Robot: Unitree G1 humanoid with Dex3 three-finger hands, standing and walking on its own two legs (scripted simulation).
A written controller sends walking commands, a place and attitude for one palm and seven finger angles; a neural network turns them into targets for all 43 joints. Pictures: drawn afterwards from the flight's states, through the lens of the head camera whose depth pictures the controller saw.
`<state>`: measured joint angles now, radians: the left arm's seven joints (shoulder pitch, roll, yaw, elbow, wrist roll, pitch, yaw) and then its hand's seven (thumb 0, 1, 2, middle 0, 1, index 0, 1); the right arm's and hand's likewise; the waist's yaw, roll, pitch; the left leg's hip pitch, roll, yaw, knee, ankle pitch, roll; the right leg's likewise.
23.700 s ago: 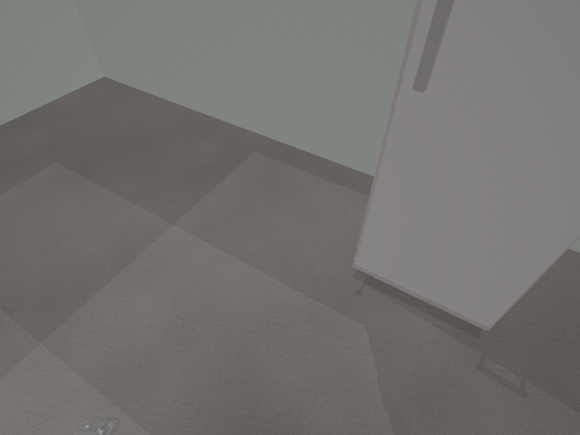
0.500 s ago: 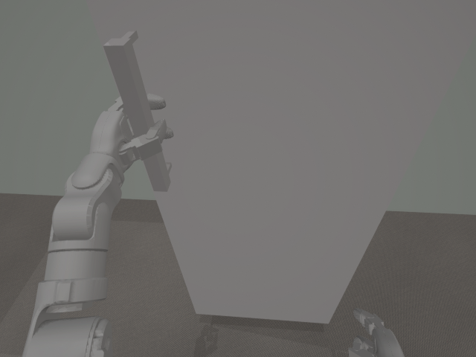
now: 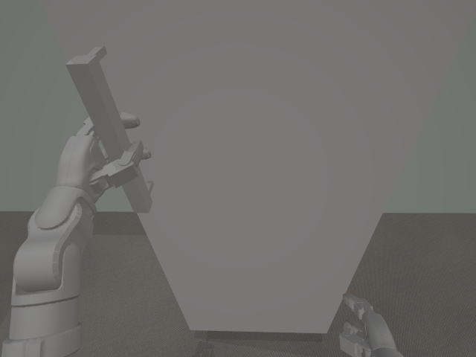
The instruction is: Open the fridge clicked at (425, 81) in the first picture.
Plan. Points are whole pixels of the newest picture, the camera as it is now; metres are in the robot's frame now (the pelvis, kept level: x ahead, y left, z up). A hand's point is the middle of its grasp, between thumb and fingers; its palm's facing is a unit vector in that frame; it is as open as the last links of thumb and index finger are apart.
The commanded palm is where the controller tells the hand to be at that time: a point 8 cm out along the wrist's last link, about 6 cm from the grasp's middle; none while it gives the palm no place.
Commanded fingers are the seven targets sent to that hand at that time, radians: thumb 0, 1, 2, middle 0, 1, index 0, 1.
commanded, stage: pull the door a little, standing still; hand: left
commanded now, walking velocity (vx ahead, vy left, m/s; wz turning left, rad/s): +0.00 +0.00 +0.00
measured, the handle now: (124, 140) +0.37 +0.20 +0.23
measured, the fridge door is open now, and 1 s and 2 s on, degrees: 0 1 4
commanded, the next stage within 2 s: walk backward, drawing the door open in 0.04 s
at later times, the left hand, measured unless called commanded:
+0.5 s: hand (126, 161) +0.33 +0.18 +0.22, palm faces +0.20 -0.95 -0.23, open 7.2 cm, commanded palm +0.29 +0.23 +0.21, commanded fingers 0.00 0.90 0.90 -0.45 -1.40 -0.45 -1.40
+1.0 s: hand (131, 162) +0.33 +0.18 +0.21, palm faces +0.48 -0.83 -0.29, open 7.3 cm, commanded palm +0.28 +0.21 +0.21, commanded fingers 0.00 0.90 0.90 -0.45 -1.40 -0.45 -1.40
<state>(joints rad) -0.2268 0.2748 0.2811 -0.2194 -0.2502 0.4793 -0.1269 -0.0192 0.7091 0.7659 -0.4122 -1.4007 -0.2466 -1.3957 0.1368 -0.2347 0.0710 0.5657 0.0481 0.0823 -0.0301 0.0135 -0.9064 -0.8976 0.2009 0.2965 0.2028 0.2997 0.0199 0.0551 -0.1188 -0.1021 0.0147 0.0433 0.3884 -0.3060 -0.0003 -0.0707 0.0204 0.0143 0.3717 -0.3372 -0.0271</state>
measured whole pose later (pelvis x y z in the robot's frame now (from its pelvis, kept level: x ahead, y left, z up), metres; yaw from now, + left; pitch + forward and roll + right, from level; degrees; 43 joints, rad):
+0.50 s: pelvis +0.08 +0.01 +0.01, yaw +2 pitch -2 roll -3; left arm 0.20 0.29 0.14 -0.65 -0.08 -0.02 0.07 -0.08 0.47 0.78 -0.45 -1.39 -0.30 -1.39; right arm 0.16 -0.22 0.00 0.55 -0.01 0.00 -0.02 0.01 -0.91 -0.90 0.20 0.30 0.20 0.30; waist 0.01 0.06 0.12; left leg -0.12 -0.01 -0.05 0.41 -0.21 0.04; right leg -0.47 0.06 0.00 0.96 -0.38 0.00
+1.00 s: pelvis +0.07 -0.07 -0.01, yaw +9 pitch +0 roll +5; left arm 0.05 0.37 0.33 -0.37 -0.06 -0.03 0.13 -0.17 0.54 0.83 -0.46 -1.40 -0.20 -1.28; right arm 0.15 -0.27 -0.01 0.61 -0.02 0.01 -0.09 0.01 -0.91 -0.90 0.20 0.30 0.23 0.31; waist -0.06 -0.05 0.03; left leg -0.37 -0.06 0.00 1.00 -0.51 -0.01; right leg -0.42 -0.02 -0.01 0.38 0.03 -0.07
